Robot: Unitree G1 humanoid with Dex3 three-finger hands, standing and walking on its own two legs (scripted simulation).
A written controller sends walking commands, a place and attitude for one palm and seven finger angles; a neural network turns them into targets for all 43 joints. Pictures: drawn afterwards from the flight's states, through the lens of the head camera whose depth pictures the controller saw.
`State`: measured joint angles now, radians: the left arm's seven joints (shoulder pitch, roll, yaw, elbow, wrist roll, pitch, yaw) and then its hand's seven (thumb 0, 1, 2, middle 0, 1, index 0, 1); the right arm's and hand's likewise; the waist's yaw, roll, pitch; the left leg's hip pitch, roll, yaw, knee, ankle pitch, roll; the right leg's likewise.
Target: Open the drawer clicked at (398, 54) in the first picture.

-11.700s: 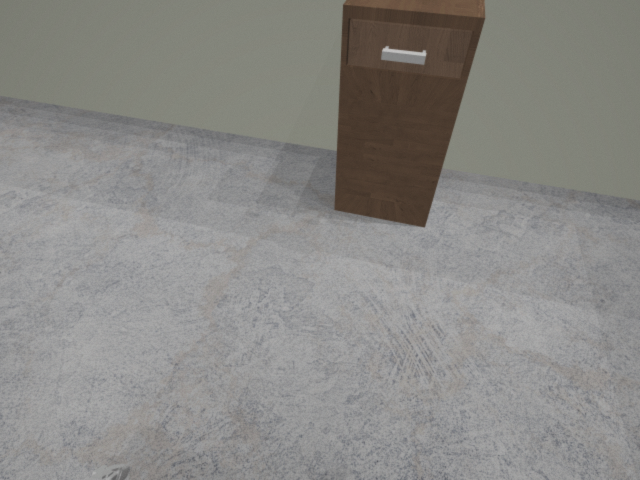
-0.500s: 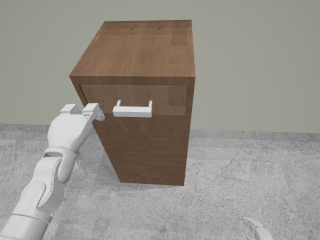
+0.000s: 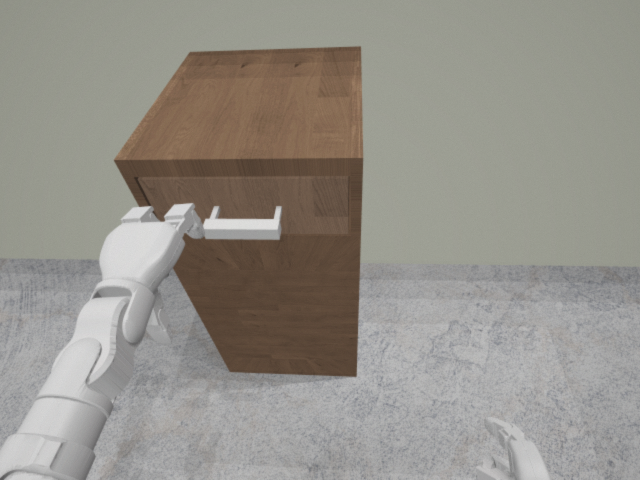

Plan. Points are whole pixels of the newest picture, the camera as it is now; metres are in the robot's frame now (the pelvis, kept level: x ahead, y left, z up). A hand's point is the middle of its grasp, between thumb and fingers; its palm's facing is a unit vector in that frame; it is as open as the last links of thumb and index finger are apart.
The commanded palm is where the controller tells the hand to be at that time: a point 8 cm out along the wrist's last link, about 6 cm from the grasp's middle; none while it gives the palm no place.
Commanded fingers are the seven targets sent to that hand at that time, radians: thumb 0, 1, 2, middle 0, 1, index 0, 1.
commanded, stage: move the hooked fingers above the handle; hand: left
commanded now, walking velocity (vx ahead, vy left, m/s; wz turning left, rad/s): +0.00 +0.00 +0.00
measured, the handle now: (244, 220) +0.53 +0.21 -0.01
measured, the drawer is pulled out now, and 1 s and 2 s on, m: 0.00 0.00 0.00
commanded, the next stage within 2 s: lower the fingers behind the handle in 1.88 s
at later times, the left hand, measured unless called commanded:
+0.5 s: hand (201, 246) +0.40 +0.23 +0.06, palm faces +0.00 -0.04 -1.00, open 13.8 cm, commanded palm +0.39 +0.23 +0.12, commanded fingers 0.00 -0.50 0.30 -0.30 -1.20 -0.30 -1.20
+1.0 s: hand (220, 223) +0.46 +0.22 +0.05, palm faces -0.02 -0.03 -1.00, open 13.8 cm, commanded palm +0.45 +0.23 +0.11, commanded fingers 0.00 -0.50 0.30 -0.30 -1.20 -0.30 -1.20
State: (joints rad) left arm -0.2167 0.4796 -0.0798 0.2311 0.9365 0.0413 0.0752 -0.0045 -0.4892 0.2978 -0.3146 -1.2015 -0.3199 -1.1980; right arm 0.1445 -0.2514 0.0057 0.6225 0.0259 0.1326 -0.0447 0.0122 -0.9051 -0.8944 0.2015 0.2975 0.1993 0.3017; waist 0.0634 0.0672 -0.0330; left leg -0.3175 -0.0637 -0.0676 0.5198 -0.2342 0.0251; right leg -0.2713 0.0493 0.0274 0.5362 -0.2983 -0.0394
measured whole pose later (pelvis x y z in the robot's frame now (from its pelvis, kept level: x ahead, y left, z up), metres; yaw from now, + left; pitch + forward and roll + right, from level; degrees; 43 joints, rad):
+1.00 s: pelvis +0.03 +0.01 -0.01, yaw -1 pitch +12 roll +0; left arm -0.63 0.44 -0.10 0.77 1.03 0.00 0.19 0.00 -0.49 0.30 -0.31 -1.20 -0.32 -1.20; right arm 0.28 -0.25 -0.05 0.65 0.03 0.18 -0.03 0.01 -0.91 -0.89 0.20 0.30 0.20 0.30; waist -0.03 0.05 -0.12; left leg -0.54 -0.06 -0.04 0.67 -0.33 0.04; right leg -0.49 0.06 0.05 0.66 -0.37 -0.03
